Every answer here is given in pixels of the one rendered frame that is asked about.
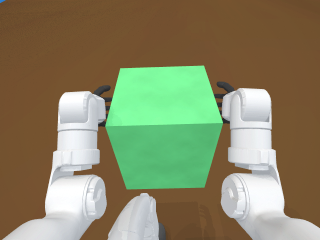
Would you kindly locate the left robot forearm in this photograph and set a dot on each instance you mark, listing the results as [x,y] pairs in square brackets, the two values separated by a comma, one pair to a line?
[79,114]

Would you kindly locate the left robot hand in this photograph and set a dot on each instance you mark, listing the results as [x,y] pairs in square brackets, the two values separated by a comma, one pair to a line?
[98,92]

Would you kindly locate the left robot upper arm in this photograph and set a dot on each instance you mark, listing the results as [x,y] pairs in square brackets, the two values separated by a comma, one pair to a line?
[73,202]

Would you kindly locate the robot left shin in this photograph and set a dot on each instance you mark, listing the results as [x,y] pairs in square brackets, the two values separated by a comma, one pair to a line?
[151,231]

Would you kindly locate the carton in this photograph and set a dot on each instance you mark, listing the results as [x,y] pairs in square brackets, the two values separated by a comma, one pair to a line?
[164,125]

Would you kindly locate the right robot hand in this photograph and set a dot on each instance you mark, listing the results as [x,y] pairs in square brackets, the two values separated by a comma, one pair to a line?
[226,86]

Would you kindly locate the right robot forearm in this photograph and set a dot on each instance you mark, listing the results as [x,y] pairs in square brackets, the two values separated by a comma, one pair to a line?
[249,111]

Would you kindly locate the left robot thigh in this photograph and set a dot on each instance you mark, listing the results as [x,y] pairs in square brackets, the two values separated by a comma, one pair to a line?
[131,222]

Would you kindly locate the right robot upper arm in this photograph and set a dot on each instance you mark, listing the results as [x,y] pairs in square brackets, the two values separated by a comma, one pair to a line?
[256,202]

